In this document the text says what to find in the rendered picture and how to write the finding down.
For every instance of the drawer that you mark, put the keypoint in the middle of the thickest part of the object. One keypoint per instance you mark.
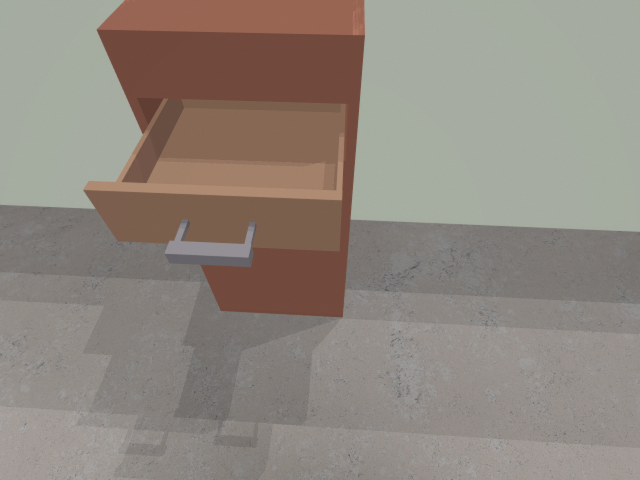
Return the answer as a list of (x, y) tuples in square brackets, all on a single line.
[(222, 164)]

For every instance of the cabinet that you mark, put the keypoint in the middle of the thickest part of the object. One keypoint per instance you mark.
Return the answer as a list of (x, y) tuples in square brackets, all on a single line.
[(307, 51)]

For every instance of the handle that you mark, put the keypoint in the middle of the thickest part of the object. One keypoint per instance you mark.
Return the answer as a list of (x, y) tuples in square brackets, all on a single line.
[(207, 253)]

